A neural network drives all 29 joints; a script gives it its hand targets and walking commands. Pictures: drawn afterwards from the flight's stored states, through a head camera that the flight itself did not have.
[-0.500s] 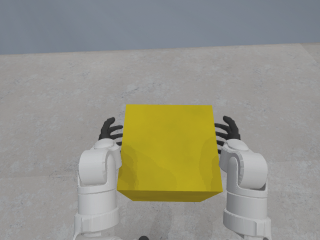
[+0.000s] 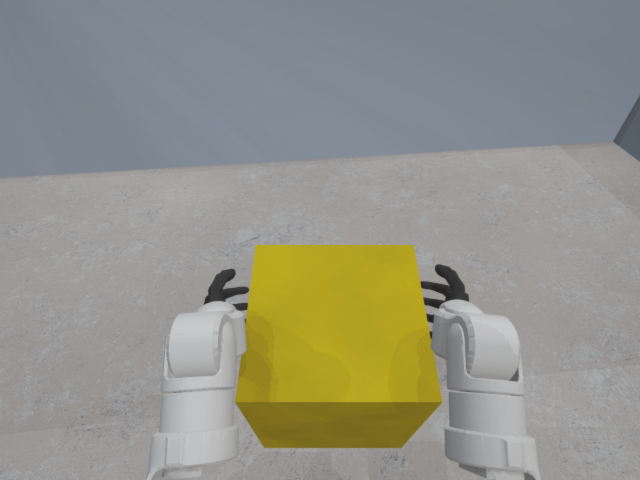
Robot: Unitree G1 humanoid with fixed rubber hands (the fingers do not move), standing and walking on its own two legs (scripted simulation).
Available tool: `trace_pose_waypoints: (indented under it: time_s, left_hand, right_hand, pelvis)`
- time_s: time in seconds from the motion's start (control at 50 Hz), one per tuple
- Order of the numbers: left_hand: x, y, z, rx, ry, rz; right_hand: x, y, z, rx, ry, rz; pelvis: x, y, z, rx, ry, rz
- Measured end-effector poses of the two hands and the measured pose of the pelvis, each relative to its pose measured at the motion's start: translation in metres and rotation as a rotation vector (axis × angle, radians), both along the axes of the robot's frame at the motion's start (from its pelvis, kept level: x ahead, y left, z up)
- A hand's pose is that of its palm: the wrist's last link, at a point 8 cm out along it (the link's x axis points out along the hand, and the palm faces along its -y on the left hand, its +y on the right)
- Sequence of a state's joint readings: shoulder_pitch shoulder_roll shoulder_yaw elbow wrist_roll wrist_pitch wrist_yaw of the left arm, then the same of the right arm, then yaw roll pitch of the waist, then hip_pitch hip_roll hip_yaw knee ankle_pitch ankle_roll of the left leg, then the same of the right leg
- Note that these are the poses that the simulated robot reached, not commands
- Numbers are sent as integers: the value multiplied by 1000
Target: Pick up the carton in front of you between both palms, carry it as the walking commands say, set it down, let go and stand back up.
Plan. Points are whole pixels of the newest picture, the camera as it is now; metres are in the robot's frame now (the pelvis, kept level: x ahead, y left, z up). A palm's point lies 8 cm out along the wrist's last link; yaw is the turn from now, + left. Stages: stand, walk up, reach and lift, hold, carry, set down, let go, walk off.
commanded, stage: carry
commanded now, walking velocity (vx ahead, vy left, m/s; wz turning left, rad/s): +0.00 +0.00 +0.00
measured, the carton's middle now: (333, 353) +0.30 +0.00 -0.01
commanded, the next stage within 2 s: hold in 1.06 s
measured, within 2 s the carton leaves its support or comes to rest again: neither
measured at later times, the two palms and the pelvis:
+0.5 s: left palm (224, 371) +0.24 +0.13 +0.05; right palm (464, 366) +0.24 -0.15 +0.06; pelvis -0.04 -0.01 +0.00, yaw +0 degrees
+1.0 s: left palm (227, 381) +0.23 +0.13 +0.04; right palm (475, 375) +0.24 -0.17 +0.05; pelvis -0.06 -0.02 +0.00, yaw +0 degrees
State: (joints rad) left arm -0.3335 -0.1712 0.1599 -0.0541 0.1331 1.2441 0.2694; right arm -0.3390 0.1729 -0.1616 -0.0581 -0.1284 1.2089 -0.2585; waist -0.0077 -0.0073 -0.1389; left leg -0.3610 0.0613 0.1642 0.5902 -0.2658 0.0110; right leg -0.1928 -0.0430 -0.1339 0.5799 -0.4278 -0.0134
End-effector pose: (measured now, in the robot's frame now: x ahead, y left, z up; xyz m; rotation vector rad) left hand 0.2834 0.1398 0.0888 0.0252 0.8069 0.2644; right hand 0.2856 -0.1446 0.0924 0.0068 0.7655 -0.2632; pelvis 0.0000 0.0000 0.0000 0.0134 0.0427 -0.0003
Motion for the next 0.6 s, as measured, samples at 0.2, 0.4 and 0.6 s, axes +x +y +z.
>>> trace_pose_waypoints:
  time_s: [0.2,0.4,0.6]
  left_hand:
    - [-20,-3,-9,17,8,-15]
    - [-40,-7,-26,49,6,-42]
    - [-50,-11,-44,52,-36,-97]
  right_hand:
    - [-17,-2,-7,-21,8,24]
    - [-37,-7,-26,-46,6,54]
    - [-47,-15,-43,-59,-36,98]
  pelvis:
    - [-15,-4,0,-2,-18,-3]
    - [-33,-9,3,-5,-29,-2]
    - [-46,-13,3,-8,-29,0]
